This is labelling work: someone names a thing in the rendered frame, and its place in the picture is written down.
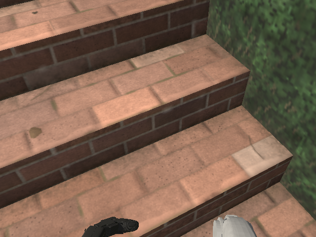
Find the right robot thigh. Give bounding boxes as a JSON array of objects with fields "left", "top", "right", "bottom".
[{"left": 212, "top": 215, "right": 257, "bottom": 237}]

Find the left robot hand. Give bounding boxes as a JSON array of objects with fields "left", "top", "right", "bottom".
[{"left": 82, "top": 216, "right": 139, "bottom": 237}]

